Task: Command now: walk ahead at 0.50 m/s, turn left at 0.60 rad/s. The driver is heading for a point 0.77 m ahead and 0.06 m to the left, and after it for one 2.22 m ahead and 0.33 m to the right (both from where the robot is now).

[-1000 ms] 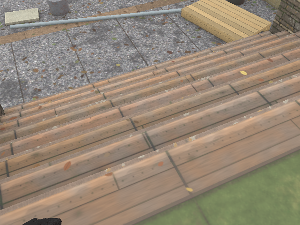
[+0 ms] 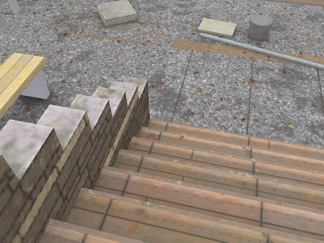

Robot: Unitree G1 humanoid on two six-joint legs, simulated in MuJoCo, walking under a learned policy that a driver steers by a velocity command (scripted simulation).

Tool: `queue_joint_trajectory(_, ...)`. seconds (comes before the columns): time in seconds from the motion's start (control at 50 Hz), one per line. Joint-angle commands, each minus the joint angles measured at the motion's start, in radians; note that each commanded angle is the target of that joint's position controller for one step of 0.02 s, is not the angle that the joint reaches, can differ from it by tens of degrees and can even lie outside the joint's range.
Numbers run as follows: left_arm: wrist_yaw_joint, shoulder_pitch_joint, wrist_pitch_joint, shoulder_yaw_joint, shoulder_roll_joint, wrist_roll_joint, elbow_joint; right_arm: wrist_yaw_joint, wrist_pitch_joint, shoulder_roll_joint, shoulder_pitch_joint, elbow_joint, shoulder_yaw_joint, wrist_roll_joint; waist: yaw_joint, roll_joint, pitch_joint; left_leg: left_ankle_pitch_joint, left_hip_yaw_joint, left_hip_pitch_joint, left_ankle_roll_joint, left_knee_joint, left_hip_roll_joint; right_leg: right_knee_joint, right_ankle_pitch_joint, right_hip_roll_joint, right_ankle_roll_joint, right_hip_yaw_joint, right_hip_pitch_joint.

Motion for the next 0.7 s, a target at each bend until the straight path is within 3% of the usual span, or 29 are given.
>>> queue_joint_trajectory(0.02, 0.007, 0.056, -0.002, 0.030, 0.110, 0.011, -0.032, -0.008, 0.002, -0.147, -0.035, -0.089, -0.050, -0.010, 0.038, -0.118, 0.060, 0.138, -0.027, -0.350, -0.010, 0.142, 0.123, -0.358, -0.124, -0.309, -0.177, 0.406, 0.222)
queue_joint_trajectory(0.04, 0.009, 0.047, -0.008, 0.028, 0.096, 0.012, -0.025, -0.003, 0.007, -0.128, -0.017, -0.082, -0.049, -0.006, 0.022, -0.142, 0.058, 0.160, -0.020, -0.309, -0.006, 0.097, 0.148, -0.375, -0.075, -0.277, -0.160, 0.329, 0.197)
queue_joint_trajectory(0.06, 0.012, 0.058, -0.013, 0.029, 0.087, 0.003, -0.009, -0.001, 0.011, -0.109, -0.010, -0.076, -0.047, -0.002, 0.019, -0.159, 0.048, 0.169, -0.010, -0.303, -0.001, 0.057, 0.163, -0.386, -0.032, -0.267, -0.156, 0.279, 0.214)
queue_joint_trajectory(0.08, 0.012, 0.072, -0.018, 0.032, 0.089, 0.001, 0.003, 0.000, 0.014, -0.098, -0.025, -0.078, -0.045, -0.002, 0.026, -0.145, 0.049, 0.181, -0.005, -0.315, 0.003, 0.019, 0.173, -0.394, 0.017, -0.266, -0.160, 0.242, 0.228)
queue_joint_trajectory(0.14, 0.003, 0.115, -0.025, 0.053, 0.141, -0.001, 0.044, 0.006, 0.015, -0.071, -0.085, -0.091, -0.034, -0.010, 0.043, -0.101, 0.045, 0.239, -0.006, -0.378, 0.003, -0.137, 0.199, -0.400, 0.210, -0.292, -0.179, 0.162, 0.295)
queue_joint_trajectory(0.18, 0.006, 0.118, -0.013, 0.058, 0.164, -0.003, 0.065, 0.023, 0.008, -0.049, -0.140, -0.115, -0.023, -0.019, 0.058, -0.088, 0.043, 0.290, 0.021, -0.390, -0.005, -0.259, 0.211, -0.394, 0.307, -0.293, -0.181, 0.092, 0.324)
queue_joint_trajectory(0.22, 0.010, 0.110, -0.003, 0.059, 0.181, 0.003, 0.083, 0.036, -0.001, -0.040, -0.159, -0.118, -0.015, -0.019, 0.066, -0.092, 0.022, 0.376, 0.061, -0.336, -0.007, -0.327, 0.212, -0.382, 0.390, -0.290, -0.178, 0.027, 0.329)
queue_joint_trajectory(0.26, 0.012, 0.114, 0.015, 0.059, 0.196, -0.004, 0.095, 0.043, 0.007, -0.046, -0.168, -0.121, -0.014, -0.014, 0.075, -0.093, 0.025, 0.400, 0.104, -0.286, -0.017, -0.355, 0.200, -0.349, 0.438, -0.278, -0.177, -0.035, 0.310)
queue_joint_trajectory(0.28, 0.014, 0.135, 0.010, 0.060, 0.203, 0.006, 0.107, 0.044, 0.003, -0.061, -0.136, -0.105, -0.021, -0.016, 0.068, -0.088, -0.007, 0.468, 0.080, -0.276, -0.014, -0.263, 0.210, -0.313, 0.515, -0.329, -0.194, -0.018, 0.344)
queue_joint_trajectory(0.3, 0.013, 0.128, 0.016, 0.054, 0.194, 0.006, 0.110, 0.048, 0.003, -0.065, -0.135, -0.107, -0.021, -0.013, 0.066, -0.078, 0.005, 0.428, 0.070, -0.299, -0.004, -0.284, 0.212, -0.293, 0.541, -0.334, -0.195, -0.035, 0.374)
queue_joint_trajectory(0.34, 0.013, 0.123, 0.029, 0.052, 0.198, -0.014, 0.116, 0.055, 0.002, -0.061, -0.185, -0.126, -0.016, -0.013, 0.073, -0.104, 0.048, 0.328, 0.113, -0.284, 0.010, -0.339, 0.192, -0.257, 0.564, -0.333, -0.178, -0.059, 0.387)
queue_joint_trajectory(0.38, 0.013, 0.096, 0.026, 0.052, 0.228, -0.028, 0.115, 0.062, 0.002, -0.076, -0.143, -0.123, -0.022, -0.022, 0.023, -0.158, 0.019, 0.214, 0.201, -0.067, 0.038, -0.406, 0.127, -0.138, 0.731, -0.310, -0.144, -0.111, 0.315)
queue_joint_trajectory(0.4, 0.011, 0.066, 0.021, 0.051, 0.235, -0.036, 0.115, 0.066, 0.001, -0.111, -0.010, -0.082, -0.043, -0.019, -0.052, -0.149, -0.033, 0.240, 0.238, 0.114, 0.055, -0.468, 0.079, 0.023, 0.795, -0.287, -0.126, -0.135, 0.265)
queue_joint_trajectory(0.42, 0.009, 0.025, 0.011, 0.046, 0.225, -0.046, 0.112, 0.063, 0.000, -0.150, 0.191, -0.011, -0.070, -0.014, -0.160, -0.103, -0.089, 0.361, 0.247, 0.351, 0.085, -0.594, 0.046, 0.264, 0.711, -0.239, -0.086, -0.141, 0.148)
queue_joint_trajectory(0.44, 0.002, 0.097, -0.011, 0.027, 0.147, -0.019, 0.094, 0.050, -0.004, -0.262, 0.206, 0.009, -0.085, -0.009, -0.100, 0.218, -0.055, 0.559, -0.062, 0.498, 0.200, -0.697, 0.237, 0.700, -0.176, -0.090, -0.016, -0.130, -0.138)
queue_joint_trajectory(0.46, -0.006, 0.196, -0.036, 0.011, 0.116, -0.043, 0.073, 0.067, -0.024, -0.255, 0.185, -0.003, -0.065, -0.015, -0.032, 0.346, -0.166, 0.514, -0.427, 0.522, 0.366, -0.826, 0.388, 0.855, -0.414, 0.018, -0.001, 0.034, -0.333)
queue_joint_trajectory(0.48, -0.008, 0.121, -0.032, 0.029, 0.186, -0.078, 0.052, 0.080, -0.045, -0.180, 0.149, -0.007, -0.047, 0.001, -0.058, 0.208, -0.069, 0.381, -0.408, 0.416, 0.356, -0.886, 0.385, 0.818, -0.369, -0.019, -0.013, 0.082, -0.402)
queue_joint_trajectory(0.5, -0.004, 0.081, -0.019, 0.029, 0.177, -0.081, 0.036, 0.086, -0.051, -0.157, 0.123, 0.013, -0.044, 0.001, -0.038, 0.133, -0.040, 0.297, -0.369, 0.364, 0.333, -0.857, 0.376, 0.775, -0.344, -0.053, -0.025, 0.087, -0.414)
queue_joint_trajectory(0.52, 0.004, 0.059, -0.001, 0.024, 0.161, -0.054, 0.029, 0.085, -0.057, -0.129, 0.060, 0.005, -0.030, -0.008, -0.011, 0.031, -0.020, 0.290, -0.316, 0.280, 0.294, -0.828, 0.373, 0.707, -0.302, -0.089, -0.025, 0.093, -0.388)
queue_joint_trajectory(0.54, 0.006, 0.068, 0.017, 0.028, 0.154, -0.038, 0.034, 0.084, -0.066, -0.095, -0.004, -0.009, -0.016, -0.021, 0.019, 0.006, -0.007, 0.290, -0.285, 0.171, 0.277, -0.803, 0.375, 0.631, -0.259, -0.112, -0.026, 0.110, -0.327)
queue_joint_trajectory(0.56, -0.001, 0.096, 0.032, 0.029, 0.146, -0.040, 0.053, 0.076, -0.077, -0.083, -0.026, -0.018, -0.006, -0.043, 0.031, -0.026, -0.014, 0.283, -0.227, 0.094, 0.268, -0.798, 0.359, 0.590, -0.173, -0.105, -0.025, 0.100, -0.262)
queue_joint_trajectory(0.58, -0.002, 0.130, 0.042, 0.030, 0.130, -0.027, 0.075, 0.065, -0.089, -0.104, -0.017, -0.003, -0.012, -0.063, 0.029, -0.005, -0.028, 0.322, -0.221, 0.072, 0.266, -0.789, 0.384, 0.594, -0.069, -0.101, -0.032, 0.124, -0.244)
queue_joint_trajectory(0.6, -0.003, 0.120, 0.053, 0.044, 0.151, -0.024, 0.071, 0.064, -0.103, -0.106, -0.011, -0.001, -0.007, -0.068, 0.039, -0.023, -0.012, 0.271, -0.149, 0.033, 0.237, -0.766, 0.337, 0.514, 0.088, -0.089, -0.039, 0.144, -0.249)
queue_joint_trajectory(0.62, -0.009, 0.075, 0.056, 0.050, 0.159, -0.025, 0.056, 0.046, -0.117, -0.084, -0.032, 0.003, -0.001, -0.055, 0.032, 0.017, 0.012, 0.191, -0.114, 0.028, 0.186, -0.723, 0.333, 0.409, 0.228, -0.101, -0.045, 0.221, -0.281)
queue_joint_trajectory(0.64, -0.016, 0.013, 0.057, 0.045, 0.146, -0.014, 0.008, 0.018, -0.123, -0.079, -0.038, 0.010, 0.001, -0.041, 0.028, 0.054, 0.038, 0.118, -0.007, -0.080, 0.150, -0.715, 0.278, 0.226, 0.434, -0.072, -0.036, 0.184, -0.234)
queue_joint_trajectory(0.66, -0.027, -0.020, 0.051, 0.035, 0.102, 0.012, -0.008, -0.004, -0.119, -0.077, 0.006, 0.036, 0.003, -0.043, 0.014, 0.060, 0.019, 0.091, 0.059, -0.110, 0.131, -0.653, 0.240, 0.147, 0.637, -0.027, -0.040, 0.130, -0.168)
queue_joint_trajectory(0.68, -0.040, -0.033, 0.049, 0.027, 0.072, 0.025, -0.018, -0.019, -0.117, -0.074, 0.017, 0.045, 0.007, -0.052, 0.015, 0.050, 0.002, 0.092, 0.127, -0.204, 0.117, -0.623, 0.215, 0.099, 0.762, 0.008, -0.043, 0.081, -0.055)
queue_joint_trajectory(0.7, -0.048, -0.027, 0.056, 0.024, 0.057, 0.019, -0.018, -0.027, -0.115, -0.083, 0.025, 0.050, 0.006, -0.060, 0.013, 0.056, -0.008, 0.085, 0.145, -0.260, 0.115, -0.597, 0.217, 0.095, 0.811, 0.028, -0.038, 0.055, 0.018)
Keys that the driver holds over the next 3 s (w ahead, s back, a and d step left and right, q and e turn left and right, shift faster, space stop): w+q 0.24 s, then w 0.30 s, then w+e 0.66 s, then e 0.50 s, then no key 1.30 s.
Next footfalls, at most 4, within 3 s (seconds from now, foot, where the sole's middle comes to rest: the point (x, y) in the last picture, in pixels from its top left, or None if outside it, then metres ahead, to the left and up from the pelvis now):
0.42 left None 0.26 0.20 -0.76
0.88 right None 0.47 0.04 -0.93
1.36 left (123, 218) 0.79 0.24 -1.11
1.90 right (164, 229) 0.72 0.02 -1.11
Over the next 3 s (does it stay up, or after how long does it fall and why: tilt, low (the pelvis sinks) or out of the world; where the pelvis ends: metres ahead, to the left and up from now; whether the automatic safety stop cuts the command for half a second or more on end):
stays up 0.75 0.14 -0.32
